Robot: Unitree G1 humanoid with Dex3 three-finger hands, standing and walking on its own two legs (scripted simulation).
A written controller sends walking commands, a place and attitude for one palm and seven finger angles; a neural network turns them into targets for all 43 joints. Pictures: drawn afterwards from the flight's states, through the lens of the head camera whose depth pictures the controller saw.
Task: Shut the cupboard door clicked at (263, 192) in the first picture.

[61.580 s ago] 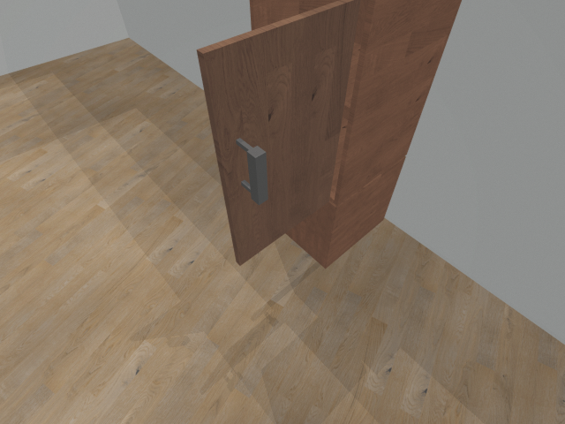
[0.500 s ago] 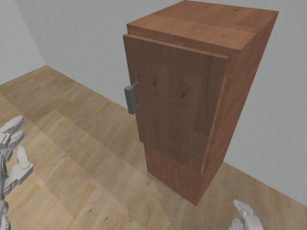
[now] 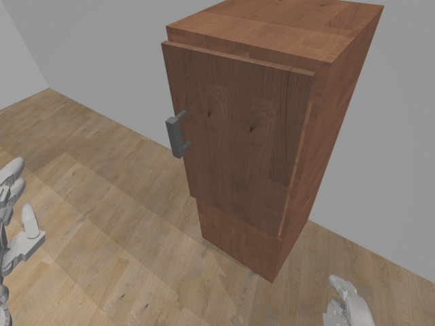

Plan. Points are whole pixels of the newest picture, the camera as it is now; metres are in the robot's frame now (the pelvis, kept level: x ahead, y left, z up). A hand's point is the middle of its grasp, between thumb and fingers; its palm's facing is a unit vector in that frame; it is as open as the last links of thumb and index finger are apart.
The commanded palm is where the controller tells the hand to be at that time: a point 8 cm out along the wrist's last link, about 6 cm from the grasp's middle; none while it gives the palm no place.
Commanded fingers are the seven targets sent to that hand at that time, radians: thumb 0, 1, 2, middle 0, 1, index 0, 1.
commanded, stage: step back with the hand held close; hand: left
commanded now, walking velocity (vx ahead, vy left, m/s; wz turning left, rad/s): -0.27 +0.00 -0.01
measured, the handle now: (180, 134) +0.61 +0.17 +0.00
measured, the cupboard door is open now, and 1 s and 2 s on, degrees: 4 4 4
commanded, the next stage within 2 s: stop stepping back and stand still in 1.10 s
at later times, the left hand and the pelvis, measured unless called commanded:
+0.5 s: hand out of the picture +0.14 +0.30 +0.16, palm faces +0.43 -0.77 -0.48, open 7.4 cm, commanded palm +0.08 +0.33 +0.17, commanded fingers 0.00 0.90 0.90 -0.20 -0.30 -0.20 -0.30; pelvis -0.07 +0.03 -0.01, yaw +0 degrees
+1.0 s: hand out of the picture +0.03 +0.31 +0.18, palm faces +0.50 -0.73 -0.46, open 7.4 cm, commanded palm -0.04 +0.33 +0.17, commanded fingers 0.00 0.90 0.90 -0.20 -0.30 -0.20 -0.30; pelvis -0.16 +0.03 -0.02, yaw +4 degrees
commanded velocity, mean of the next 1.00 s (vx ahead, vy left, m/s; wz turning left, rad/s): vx -0.32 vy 0.00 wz -0.01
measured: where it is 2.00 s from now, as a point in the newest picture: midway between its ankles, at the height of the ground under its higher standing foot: outside the picture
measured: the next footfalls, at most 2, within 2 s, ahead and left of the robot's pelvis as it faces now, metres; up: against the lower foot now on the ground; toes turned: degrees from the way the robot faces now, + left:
right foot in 1.02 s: -0.15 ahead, -0.11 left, +0.00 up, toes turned +5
right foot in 1.40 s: -0.25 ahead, -0.04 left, +0.00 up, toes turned +0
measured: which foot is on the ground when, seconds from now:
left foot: down 0.00-1.00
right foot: down 0.00-0.84, up 0.86-1.00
